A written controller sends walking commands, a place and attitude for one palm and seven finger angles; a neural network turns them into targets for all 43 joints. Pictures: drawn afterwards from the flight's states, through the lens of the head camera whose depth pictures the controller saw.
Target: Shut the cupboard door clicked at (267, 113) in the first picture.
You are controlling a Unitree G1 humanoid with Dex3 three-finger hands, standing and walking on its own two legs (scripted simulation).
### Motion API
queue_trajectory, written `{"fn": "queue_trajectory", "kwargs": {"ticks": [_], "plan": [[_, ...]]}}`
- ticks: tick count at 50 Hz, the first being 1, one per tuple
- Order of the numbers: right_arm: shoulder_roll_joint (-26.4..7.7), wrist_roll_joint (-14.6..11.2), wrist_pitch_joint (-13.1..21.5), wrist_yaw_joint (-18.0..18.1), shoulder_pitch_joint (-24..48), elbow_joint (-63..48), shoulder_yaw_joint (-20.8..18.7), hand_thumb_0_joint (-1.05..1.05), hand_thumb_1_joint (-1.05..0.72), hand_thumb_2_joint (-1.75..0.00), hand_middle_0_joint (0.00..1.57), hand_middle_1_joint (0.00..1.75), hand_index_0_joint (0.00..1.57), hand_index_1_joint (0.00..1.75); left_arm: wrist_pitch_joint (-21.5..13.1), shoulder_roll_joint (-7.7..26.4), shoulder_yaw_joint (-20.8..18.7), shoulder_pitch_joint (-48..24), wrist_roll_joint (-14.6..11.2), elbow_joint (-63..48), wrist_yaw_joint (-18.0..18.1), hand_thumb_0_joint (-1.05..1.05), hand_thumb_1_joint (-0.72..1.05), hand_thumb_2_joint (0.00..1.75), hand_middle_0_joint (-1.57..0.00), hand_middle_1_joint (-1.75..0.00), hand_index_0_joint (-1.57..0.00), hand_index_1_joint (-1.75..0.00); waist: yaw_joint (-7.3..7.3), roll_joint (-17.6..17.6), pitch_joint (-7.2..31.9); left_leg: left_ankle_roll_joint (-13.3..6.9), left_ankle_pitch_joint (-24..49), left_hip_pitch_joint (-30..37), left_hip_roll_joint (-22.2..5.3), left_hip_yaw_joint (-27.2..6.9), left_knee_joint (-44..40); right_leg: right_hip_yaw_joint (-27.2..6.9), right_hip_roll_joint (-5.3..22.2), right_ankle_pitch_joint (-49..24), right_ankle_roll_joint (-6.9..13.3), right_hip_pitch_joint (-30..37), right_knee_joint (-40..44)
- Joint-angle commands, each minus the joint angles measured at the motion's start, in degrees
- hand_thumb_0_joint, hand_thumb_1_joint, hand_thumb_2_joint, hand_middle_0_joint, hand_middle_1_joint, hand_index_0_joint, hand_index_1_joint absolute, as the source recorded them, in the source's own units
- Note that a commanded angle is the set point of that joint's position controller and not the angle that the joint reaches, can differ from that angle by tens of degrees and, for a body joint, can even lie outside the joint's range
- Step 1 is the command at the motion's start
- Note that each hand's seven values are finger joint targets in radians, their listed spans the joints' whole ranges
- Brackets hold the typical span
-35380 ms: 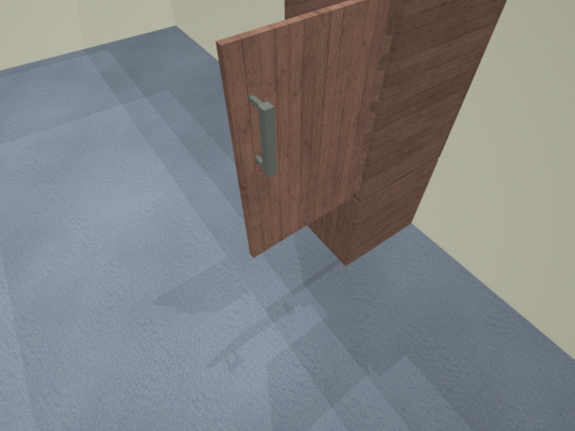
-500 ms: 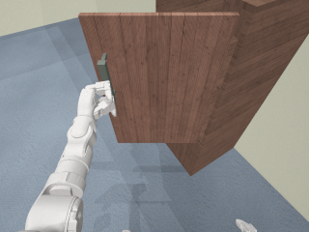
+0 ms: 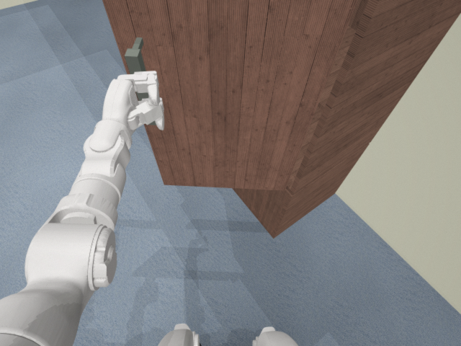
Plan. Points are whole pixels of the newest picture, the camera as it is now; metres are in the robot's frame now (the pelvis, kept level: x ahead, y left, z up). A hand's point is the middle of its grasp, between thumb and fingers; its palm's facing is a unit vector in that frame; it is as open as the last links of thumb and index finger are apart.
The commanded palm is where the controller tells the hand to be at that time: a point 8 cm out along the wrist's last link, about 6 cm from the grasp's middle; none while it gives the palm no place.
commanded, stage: push the door shut along its arc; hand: left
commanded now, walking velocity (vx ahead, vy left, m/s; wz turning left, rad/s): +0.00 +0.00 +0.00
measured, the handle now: (145, 84) +0.56 +0.13 +0.11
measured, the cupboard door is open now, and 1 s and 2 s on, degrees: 52 40 30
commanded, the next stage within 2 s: pull the fist back off the door in 1.26 s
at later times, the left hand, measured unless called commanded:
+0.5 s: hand (185, 86) +0.54 +0.06 +0.13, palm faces -0.28 -0.96 -0.01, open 3.1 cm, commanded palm +0.55 +0.10 +0.12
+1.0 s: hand (198, 68) +0.59 +0.04 +0.13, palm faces -0.37 -0.93 -0.02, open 3.0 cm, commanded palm +0.61 +0.06 +0.12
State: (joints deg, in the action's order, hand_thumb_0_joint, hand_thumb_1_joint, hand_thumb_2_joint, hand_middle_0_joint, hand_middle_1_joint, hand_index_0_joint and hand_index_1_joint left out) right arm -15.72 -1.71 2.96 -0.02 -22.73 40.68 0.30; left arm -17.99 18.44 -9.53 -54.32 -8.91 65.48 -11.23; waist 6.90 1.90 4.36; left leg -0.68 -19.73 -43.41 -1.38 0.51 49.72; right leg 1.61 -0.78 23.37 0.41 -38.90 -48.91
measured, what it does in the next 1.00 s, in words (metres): stands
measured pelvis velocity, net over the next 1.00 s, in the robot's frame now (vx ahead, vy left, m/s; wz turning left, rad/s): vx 0.00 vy -0.01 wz -0.02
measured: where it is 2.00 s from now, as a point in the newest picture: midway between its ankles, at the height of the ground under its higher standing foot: outside the picture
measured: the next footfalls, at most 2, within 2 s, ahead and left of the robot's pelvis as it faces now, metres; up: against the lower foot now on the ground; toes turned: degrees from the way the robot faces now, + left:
none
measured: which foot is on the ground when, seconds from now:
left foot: down 0.00-1.00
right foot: down 0.00-1.00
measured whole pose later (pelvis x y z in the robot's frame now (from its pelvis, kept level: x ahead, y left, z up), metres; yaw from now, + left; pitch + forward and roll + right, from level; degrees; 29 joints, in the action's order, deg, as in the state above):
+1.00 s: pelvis +0.00 -0.01 -0.03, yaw -1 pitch +25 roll -3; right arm -15.9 1.6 3.6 0.3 -25.8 40.9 1.6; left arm -9.8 31.1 -12.3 -83.4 -1.5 81.0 -19.3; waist 16.2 3.7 4.1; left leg -0.1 -22.8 -61.9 -3.2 -1.4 59.5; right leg 3.2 -2.7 25.7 1.3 -56.3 -56.9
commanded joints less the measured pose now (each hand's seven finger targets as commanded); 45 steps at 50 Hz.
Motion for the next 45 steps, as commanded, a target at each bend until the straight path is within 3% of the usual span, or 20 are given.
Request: {"fn": "queue_trajectory", "kwargs": {"ticks": [1,2,4,6,8,13,14,16,18,20,25,26,28,32,37,38,40,41,43,45], "plan": [[-9.2,0.3,2.0,0.5,-6.1,-3.8,-3.5,0.0,-0.9,-0.9,0.2,0.3,0.2,0.3,-3.2,5.8,0.5,-35.8,0.5,-10.5,-1.1,0.0,0.9,0.9,-1.3,-1.5,-1.3,-1.5,5.04,1.6,21.6,-0.9,8.5,22.0,0.3,-4.0,-4.7,-0.1,-1.7,-11.3,0.8,-3.5,7.2],[-9.3,0.5,2.1,0.5,-6.5,-3.5,-3.3,0.0,-0.9,-0.9,0.2,0.3,0.2,0.3,-3.3,7.0,0.0,-37.3,0.9,-10.2,-0.9,0.0,0.9,0.9,-1.3,-1.5,-1.3,-1.5,5.19,1.9,22.1,-0.8,7.9,21.4,0.3,-4.4,-4.8,-0.2,-1.7,-10.6,0.7,-3.8,6.9],[-9.3,0.6,2.5,0.4,-7.0,-3.1,-3.4,0.0,-0.9,-0.9,0.2,0.3,0.2,0.3,-3.3,5.6,1.3,-39.1,1.2,-9.5,-0.9,0.0,0.9,0.9,-1.3,-1.5,-1.3,-1.5,6.06,2.3,22.9,-0.9,7.5,21.9,0.2,-4.6,-4.4,-0.1,-1.7,-9.7,0.7,-5.3,6.9],[-9.9,0.8,2.7,0.5,-8.0,-2.4,-3.5,0.0,-0.9,-0.9,0.2,0.3,0.2,0.3,-3.5,8.7,-0.8,-41.1,1.4,-8.9,-1.0,0.0,0.9,0.9,-1.3,-1.5,-1.3,-1.5,6.41,2.3,23.6,-1.0,7.3,21.7,0.1,-4.9,-4.0,-0.1,-1.8,-9.4,0.8,-5.6,6.6],[-9.7,0.8,2.9,0.3,-8.0,-2.6,-3.3,0.0,-0.9,-0.9,0.2,0.3,0.2,0.3,-3.2,7.5,0.4,-41.8,1.5,-7.3,-1.7,0.0,0.9,0.9,-1.3,-1.5,-1.3,-1.5,6.81,2.9,24.2,-1.0,7.6,21.3,0.2,-4.9,-3.6,-0.2,-1.8,-9.6,0.8,-6.1,6.4],[-10.3,1.2,3.3,0.5,-9.5,-1.9,-3.2,0.0,-0.9,-0.9,0.2,0.3,0.2,0.3,-2.8,10.4,-0.7,-46.5,2.2,-4.8,-2.5,0.0,0.9,0.9,-1.3,-1.5,-1.3,-1.5,8.26,3.8,24.8,-1.1,7.2,19.9,0.0,-5.5,-2.2,-0.3,-1.8,-8.9,0.8,-8.6,5.3],[-10.2,1.2,3.5,0.3,-9.5,-2.1,-3.1,0.0,-0.9,-0.9,0.2,0.3,0.2,0.3,-2.5,9.3,0.0,-46.8,2.1,-4.5,-2.9,0.0,0.9,0.9,-1.3,-1.5,-1.3,-1.5,8.57,3.9,25.4,-1.2,7.3,19.6,0.2,-5.3,-1.8,-0.4,-1.8,-9.0,0.7,-8.6,5.3],[-10.7,1.4,3.4,0.6,-10.3,-2.1,-3.1,0.0,-0.9,-0.9,0.2,0.3,0.2,0.3,-2.5,12.8,-2.5,-47.7,2.1,-4.5,-3.3,0.0,0.9,0.9,-1.3,-1.5,-1.3,-1.5,8.3,4.7,27.6,-1.4,9.4,19.7,0.2,-5.4,-0.9,-0.4,-1.9,-10.4,0.9,-7.9,4.5],[-10.4,1.4,3.4,0.4,-10.5,-2.0,-3.1,0.0,-0.9,-0.9,0.2,0.3,0.2,0.3,-2.3,12.5,-2.2,-48.9,2.4,-4.2,-3.9,0.0,0.9,0.9,-1.3,-1.5,-1.3,-1.5,8.5,5.8,28.9,-1.3,11.1,20.1,0.0,-5.5,0.0,-0.5,-1.8,-11.5,0.8,-8.8,3.9],[-10.7,1.6,3.0,0.3,-11.2,-2.3,-2.9,0.0,-0.9,-0.9,0.2,0.3,0.2,0.3,-1.2,14.4,-4.1,-47.5,2.6,-1.6,-4.1,0.0,0.9,0.9,-1.3,-1.5,-1.3,-1.5,8.29,4.0,27.6,-1.4,11.0,17.9,0.1,-5.2,0.3,-0.5,-2.0,-11.8,0.8,-8.2,3.8],[-10.7,1.7,2.2,0.4,-12.1,-2.8,-2.6,0.0,-0.9,-0.9,0.2,0.3,0.2,0.3,-0.2,16.5,-4.4,-50.8,4.2,0.2,-4.2,0.0,0.9,0.9,-1.3,-1.5,-1.3,-1.5,9.85,2.6,26.2,-1.9,9.2,13.3,0.3,-4.6,1.4,-0.8,-2.0,-11.5,0.4,-8.3,3.5],[-10.8,1.8,2.2,0.5,-12.3,-3.0,-2.6,0.0,-0.9,-0.9,0.2,0.3,0.2,0.3,-0.3,16.4,-4.4,-51.9,4.0,0.0,-4.2,0.0,0.9,0.9,-1.3,-1.5,-1.3,-1.5,9.98,4.4,26.8,-2.0,10.1,14.0,0.5,-4.6,1.9,-0.9,-2.1,-11.9,0.5,-8.9,3.2],[-11.0,1.9,1.9,0.6,-12.9,-2.9,-2.4,0.0,-0.9,-0.9,0.2,0.3,0.2,0.3,0.3,19.9,-6.5,-52.6,4.7,1.8,-4.4,0.0,0.9,0.9,-1.3,-1.5,-1.3,-1.5,10.36,2.7,27.7,-2.2,10.1,11.9,0.3,-4.4,2.7,-1.1,-2.1,-12.3,0.3,-8.1,2.8],[-11.1,2.3,1.5,0.7,-14.1,-3.3,-2.4,0.0,-0.9,-0.9,0.2,0.3,0.2,0.3,0.8,23.7,-8.5,-54.5,5.9,1.7,-5.4,0.0,0.9,0.9,-1.3,-1.5,-1.3,-1.5,10.28,4.0,31.7,-2.4,13.3,11.1,0.4,-4.1,4.7,-1.3,-2.2,-16.0,0.3,-6.6,1.3],[-10.9,2.6,0.9,0.7,-15.4,-3.0,-2.8,0.0,-0.9,-0.9,0.2,0.3,0.2,0.3,2.1,21.1,-6.1,-56.9,6.7,0.6,-6.7,0.0,0.9,0.9,-1.3,-1.5,-1.3,-1.5,11.32,6.2,33.8,-2.3,16.4,12.8,0.3,-4.1,6.3,-1.1,-2.5,-18.4,0.3,-8.7,0.5],[-11.0,2.7,0.7,0.7,-15.6,-2.9,-2.8,0.0,-0.9,-0.9,0.2,0.3,0.2,0.3,2.6,22.0,-6.9,-56.4,6.7,1.5,-6.9,0.0,0.9,0.9,-1.3,-1.5,-1.3,-1.5,11.07,6.0,33.5,-2.3,16.6,12.2,0.3,-4.0,6.5,-1.0,-2.6,-18.7,0.4,-8.3,0.5],[-10.9,2.7,0.4,0.8,-15.9,-2.3,-2.8,0.0,-0.9,-0.9,0.2,0.3,0.2,0.3,3.7,19.9,-4.9,-58.3,6.8,2.8,-7.3,0.0,0.9,0.9,-1.3,-1.5,-1.3,-1.5,12.45,4.9,31.3,-2.5,15.0,10.9,0.3,-4.1,6.6,-0.8,-2.7,-17.7,0.3,-9.4,0.9],[-10.8,2.9,0.6,1.0,-16.3,-1.9,-2.8,0.0,-0.9,-0.9,0.2,0.3,0.2,0.3,3.7,18.8,-4.5,-60.3,6.4,1.7,-7.4,0.0,0.9,0.9,-1.3,-1.5,-1.3,-1.5,13.11,6.6,31.5,-2.6,16.2,12.5,0.3,-4.2,6.7,-0.7,-2.8,-18.1,0.4,-10.6,0.8],[-11.1,3.0,0.6,1.1,-16.4,-1.3,-2.8,0.0,-0.9,-0.9,0.2,0.3,0.2,0.3,4.5,20.7,-5.3,-60.7,6.6,3.0,-7.7,0.0,0.9,0.9,-1.3,-1.5,-1.3,-1.5,13.09,6.5,31.8,-2.5,15.8,11.9,0.2,-4.2,7.2,-0.6,-2.8,-17.5,0.4,-10.8,0.9],[-11.0,3.2,0.8,1.0,-16.4,-1.0,-2.9,0.0,-0.9,-0.9,0.2,0.3,0.2,0.3,4.7,18.4,-3.8,-62.0,6.6,2.7,-8.1,0.0,0.9,0.9,-1.3,-1.5,-1.3,-1.5,13.61,7.8,31.7,-2.5,16.1,12.7,0.3,-4.3,7.5,-0.3,-2.9,-17.2,0.5,-12.4,0.7]]}}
